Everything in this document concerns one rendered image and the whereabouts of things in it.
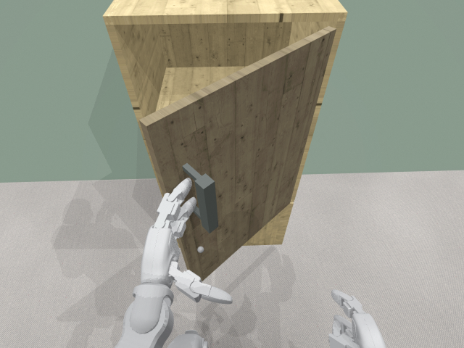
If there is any robot left thigh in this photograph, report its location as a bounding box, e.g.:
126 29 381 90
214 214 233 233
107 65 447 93
167 333 208 348

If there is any right robot hand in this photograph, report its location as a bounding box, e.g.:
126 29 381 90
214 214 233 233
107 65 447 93
329 289 386 348

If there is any handle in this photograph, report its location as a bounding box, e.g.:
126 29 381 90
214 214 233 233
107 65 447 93
182 163 218 233

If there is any cupboard door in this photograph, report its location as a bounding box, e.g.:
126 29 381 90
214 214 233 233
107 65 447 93
139 26 336 281

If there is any robot left forearm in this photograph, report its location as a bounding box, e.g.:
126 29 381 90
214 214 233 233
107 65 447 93
114 283 174 348

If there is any left robot hand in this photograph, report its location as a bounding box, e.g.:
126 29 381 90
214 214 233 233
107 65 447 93
141 178 233 304

